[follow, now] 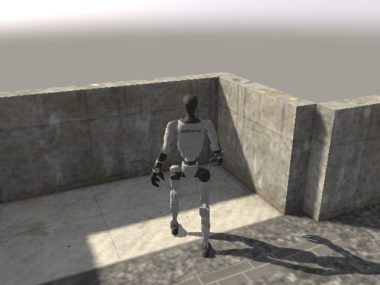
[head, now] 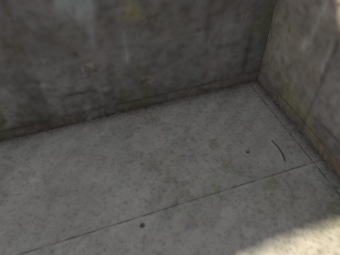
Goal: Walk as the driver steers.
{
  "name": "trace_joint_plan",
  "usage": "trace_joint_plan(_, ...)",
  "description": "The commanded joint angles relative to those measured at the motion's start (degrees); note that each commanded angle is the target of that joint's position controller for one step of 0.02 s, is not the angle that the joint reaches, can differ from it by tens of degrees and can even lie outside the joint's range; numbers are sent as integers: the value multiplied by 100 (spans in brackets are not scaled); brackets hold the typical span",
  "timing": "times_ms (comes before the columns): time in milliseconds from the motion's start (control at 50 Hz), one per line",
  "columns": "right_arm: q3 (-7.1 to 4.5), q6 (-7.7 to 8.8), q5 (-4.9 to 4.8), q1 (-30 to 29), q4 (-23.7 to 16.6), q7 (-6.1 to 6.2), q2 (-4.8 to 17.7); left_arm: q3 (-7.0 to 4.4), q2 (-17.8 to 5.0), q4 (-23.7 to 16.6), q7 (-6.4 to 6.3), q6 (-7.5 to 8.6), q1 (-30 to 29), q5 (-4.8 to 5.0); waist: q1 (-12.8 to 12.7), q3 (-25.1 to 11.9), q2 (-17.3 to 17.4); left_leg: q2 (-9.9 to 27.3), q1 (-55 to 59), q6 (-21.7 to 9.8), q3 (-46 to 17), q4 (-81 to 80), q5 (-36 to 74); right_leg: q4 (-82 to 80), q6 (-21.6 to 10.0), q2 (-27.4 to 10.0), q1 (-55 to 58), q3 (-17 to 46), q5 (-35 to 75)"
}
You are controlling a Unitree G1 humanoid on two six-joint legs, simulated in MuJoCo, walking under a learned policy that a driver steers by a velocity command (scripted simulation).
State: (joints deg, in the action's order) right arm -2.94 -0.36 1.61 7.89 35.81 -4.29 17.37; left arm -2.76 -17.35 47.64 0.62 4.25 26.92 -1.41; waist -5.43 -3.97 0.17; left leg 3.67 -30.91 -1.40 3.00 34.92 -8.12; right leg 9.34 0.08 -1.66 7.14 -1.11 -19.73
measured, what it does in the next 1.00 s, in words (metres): walks ahead: left foot, then right foot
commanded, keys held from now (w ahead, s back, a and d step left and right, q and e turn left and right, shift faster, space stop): w+shift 0.50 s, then shift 0.50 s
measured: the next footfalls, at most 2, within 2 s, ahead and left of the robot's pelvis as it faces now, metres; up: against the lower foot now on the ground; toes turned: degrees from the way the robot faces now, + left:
left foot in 0.04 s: +0.16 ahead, +0.14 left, +0.00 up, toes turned +4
right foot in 0.50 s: +0.62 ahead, -0.05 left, +0.00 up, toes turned -2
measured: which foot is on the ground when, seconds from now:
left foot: up 0.00-0.02, down 0.04-0.52, up 0.54-0.90, down 0.92-1.00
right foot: down 0.00-0.06, up 0.08-0.48, down 0.50-0.94, up 0.96-1.00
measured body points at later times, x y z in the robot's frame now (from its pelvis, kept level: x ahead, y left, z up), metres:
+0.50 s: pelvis +0.40 +0.03 -0.03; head +0.44 +0.03 +0.42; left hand +0.64 +0.26 -0.10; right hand +0.33 -0.23 -0.16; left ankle +0.13 +0.13 -0.72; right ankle +0.58 -0.04 -0.74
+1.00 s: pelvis +0.74 +0.04 -0.01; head +0.78 +0.05 +0.44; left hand +0.82 +0.33 -0.14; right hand +0.95 -0.20 -0.10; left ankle +0.89 +0.13 -0.73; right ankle +0.59 -0.06 -0.68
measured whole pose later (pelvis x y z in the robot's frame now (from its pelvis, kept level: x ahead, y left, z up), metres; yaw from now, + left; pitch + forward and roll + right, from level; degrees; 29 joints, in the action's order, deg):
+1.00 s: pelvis +0.74 +0.04 -0.01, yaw +0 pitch +0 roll -1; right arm -0.5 5.2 2.7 2.2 44.0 -1.9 15.7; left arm -1.5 -17.6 53.4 0.0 3.2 10.9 -0.2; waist -2.4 4.8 0.2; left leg -2.4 -25.9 -3.2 -0.1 27.2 -1.3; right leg 52.9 0.2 4.9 -9.6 3.7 -32.7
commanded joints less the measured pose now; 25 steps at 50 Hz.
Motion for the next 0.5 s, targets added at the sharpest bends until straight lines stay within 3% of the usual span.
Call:
trace_joint_plan(20, -146, 187, 70, -116, -374, 126, 506, -250, -1117, -90, -16, 44, -150, 16, 508, 842, -728, -531, 1138, -373, 511, -482, -762, 591, -1027, -1220, -888, 361, 3267)
trace_joint_plan(40, -242, 255, 123, 1223, 70, 230, 684, -210, -1019, -71, -21, 38, -254, -7, 1156, 93, -410, -655, 2870, -497, 456, -420, -822, 2275, -908, -890, -1539, -74, 4282)
trace_joint_plan(60, -414, 303, 236, 2374, 306, 329, 1312, -73, -627, -324, -2, 70, -291, 87, 1685, -845, 680, 550, 4856, -801, -1247, -755, -2718, 4558, -681, -414, -3382, -320, 2947)
trace_joint_plan(80, -501, 369, 206, 2891, 418, 344, 1881, 40, -107, -657, 20, 157, -623, 63, 1702, -1206, 2143, 1685, 5343, -1003, -4162, -1992, -4786, 6183, -625, 619, -4909, 327, -966)
trace_joint_plan(100, -350, 380, 190, 2231, 419, 356, 1365, -34, -375, -709, 8, 165, -1288, 38, 1489, -314, 1050, 1635, 4608, -859, -4342, -2164, -4035, 6792, -770, 435, -5610, 1049, -519)
trace_joint_plan(120, -293, 368, 138, 1880, 436, 349, 1105, -61, -484, -743, 60, 191, -1338, 49, 1173, 59, 458, 1546, 4054, -819, -3401, -1961, -3278, 6704, -810, 30, -5608, 885, 58)
trace_joint_plan(140, -239, 373, 94, 1566, 420, 323, 898, -38, -494, -665, 123, 187, -1223, 14, 897, 93, 271, 1285, 3540, -776, -2870, -2104, -2875, 6315, -762, -234, -5259, 672, 389)
trace_joint_plan(180, -103, 432, 5, 1231, 440, 326, 564, 21, -318, -580, 209, 25, -1039, -148, 524, 416, 632, 927, 2586, -767, -2231, -2527, -2510, 5983, -510, -485, -4811, 507, 586)
trace_joint_plan(240, -92, 584, -82, 1500, 703, 320, 525, 86, -178, -812, 297, -133, -1654, -130, 481, 1058, 473, 830, 2198, -977, -1736, -3144, -1903, 5664, -278, -658, -5402, 303, 1143)
trace_joint_plan(300, -77, 669, -115, 1646, 863, 295, 477, 144, -185, -1134, 319, -104, -2489, -73, 539, 1383, 257, 515, 2089, -957, -895, -3436, -525, 4297, -212, -638, -5335, 60, 1961)
trace_joint_plan(360, -82, 765, -202, 1856, 1065, 326, 587, 228, -46, -1260, 401, -75, -2947, -10, 591, 1428, 137, 552, 2064, -888, -380, -3986, 892, 3007, -440, -402, -4201, -308, 2838)
trace_joint_plan(400, -92, 763, -212, 1948, 1216, 338, 723, 225, -90, -1253, 361, -72, -3035, -17, 576, 1350, 133, 639, 2793, -859, -156, -3860, 2231, 2572, -606, -209, -3925, -461, 2830)
trace_joint_plan(440, -124, 709, -120, 1983, 1349, 389, 979, 161, -245, -1176, 250, -92, -2757, -27, 394, 834, 398, 748, 3662, -727, -22, -2928, 4941, 2483, -751, 269, -3414, -666, 2131)
trace_joint_plan(460, -157, 628, -24, 1982, 1421, 444, 1130, 94, -407, -1054, 183, -107, -2244, -33, 126, 429, 602, 824, 3974, -649, 26, -2026, 6017, 2535, -826, 505, -2925, -673, 1588)
trace_joint_plan(480, -191, 519, 73, 1883, 1456, 514, 1245, -8, -618, -747, 104, -119, -1193, -24, -362, -141, 723, 876, 3897, -578, 56, -694, 6399, 2563, -916, 664, -1917, -606, 1040)
trace_joint_plan(500, -188, 443, 110, 1664, 1415, 557, 1194, -133, -862, -350, 1, -124, 114, -61, -991, -716, 570, 649, 3140, -520, 144, 1114, 5655, 2404, -1014, 474, -451, -417, 820)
